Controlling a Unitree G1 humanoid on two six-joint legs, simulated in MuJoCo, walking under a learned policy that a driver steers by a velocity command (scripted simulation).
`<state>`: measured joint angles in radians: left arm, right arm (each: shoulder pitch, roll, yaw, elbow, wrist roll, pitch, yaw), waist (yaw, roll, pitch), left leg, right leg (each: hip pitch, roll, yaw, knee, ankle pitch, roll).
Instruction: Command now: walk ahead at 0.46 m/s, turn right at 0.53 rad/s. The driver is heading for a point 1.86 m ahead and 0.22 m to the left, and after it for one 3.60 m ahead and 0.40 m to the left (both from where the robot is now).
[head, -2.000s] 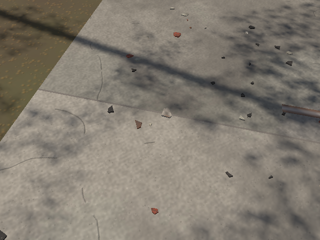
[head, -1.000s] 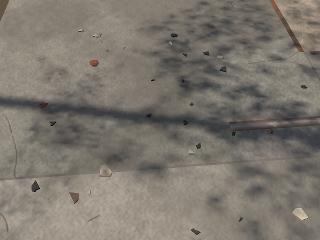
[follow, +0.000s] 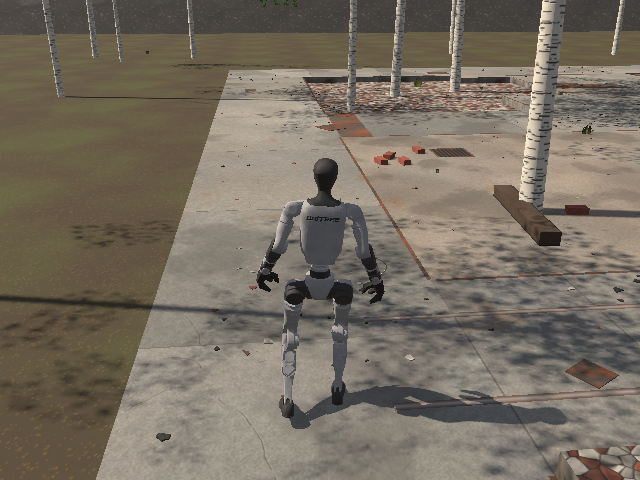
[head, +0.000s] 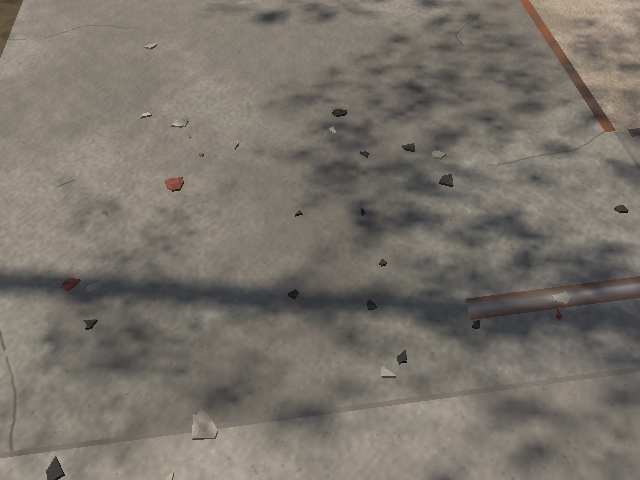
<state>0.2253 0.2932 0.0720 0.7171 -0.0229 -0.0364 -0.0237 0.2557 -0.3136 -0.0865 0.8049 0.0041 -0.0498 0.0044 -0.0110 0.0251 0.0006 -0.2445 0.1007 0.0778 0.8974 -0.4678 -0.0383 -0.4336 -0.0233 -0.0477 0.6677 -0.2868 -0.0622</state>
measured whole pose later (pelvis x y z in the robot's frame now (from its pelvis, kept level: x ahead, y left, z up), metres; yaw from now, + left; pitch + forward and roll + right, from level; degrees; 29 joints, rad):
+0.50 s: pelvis +0.22 -0.02 +0.00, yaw +0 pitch +1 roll +0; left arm 0.21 0.29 0.04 0.71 0.00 -0.03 0.02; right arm 0.16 -0.29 -0.06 0.74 0.01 -0.06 0.04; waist -0.01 -0.01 0.04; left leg -0.46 -0.10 0.00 0.52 -0.10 0.10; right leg -0.35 0.08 0.04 1.17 -0.49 -0.01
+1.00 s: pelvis +0.41 -0.07 +0.02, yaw +18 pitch +2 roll +0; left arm 0.35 0.26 0.05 0.71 0.01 -0.09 0.02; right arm 0.23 -0.32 -0.08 0.66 0.02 -0.02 0.01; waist 0.04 0.05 -0.03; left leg -0.65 0.00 -0.09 1.12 -0.24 0.00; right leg -0.18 -0.01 -0.04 0.39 -0.25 -0.01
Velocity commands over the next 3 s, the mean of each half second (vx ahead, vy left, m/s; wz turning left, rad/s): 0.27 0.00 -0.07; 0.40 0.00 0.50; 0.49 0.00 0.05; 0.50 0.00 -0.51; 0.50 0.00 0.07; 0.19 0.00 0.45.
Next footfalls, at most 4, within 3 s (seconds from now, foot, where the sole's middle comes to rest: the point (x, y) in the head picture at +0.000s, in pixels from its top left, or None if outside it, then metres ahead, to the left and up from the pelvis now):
0.40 left None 0.38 0.05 -0.76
0.82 right None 0.45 -0.18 -0.76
1.30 left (268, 406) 0.64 0.18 -0.76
1.80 right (344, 273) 0.99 0.00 -0.76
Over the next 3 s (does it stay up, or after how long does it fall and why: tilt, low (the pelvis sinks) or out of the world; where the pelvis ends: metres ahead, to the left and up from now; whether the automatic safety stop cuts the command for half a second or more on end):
stays up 1.40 0.14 0.01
